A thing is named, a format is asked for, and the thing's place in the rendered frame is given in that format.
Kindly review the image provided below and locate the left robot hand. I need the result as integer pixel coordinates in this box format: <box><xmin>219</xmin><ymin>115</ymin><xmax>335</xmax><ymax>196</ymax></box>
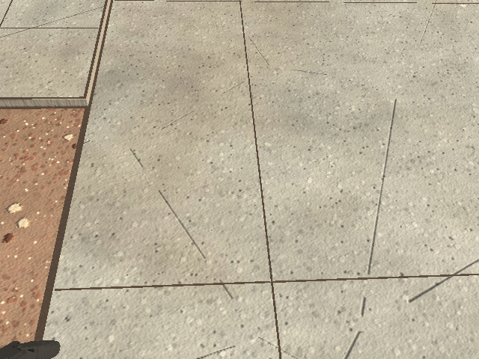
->
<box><xmin>0</xmin><ymin>340</ymin><xmax>61</xmax><ymax>359</ymax></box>

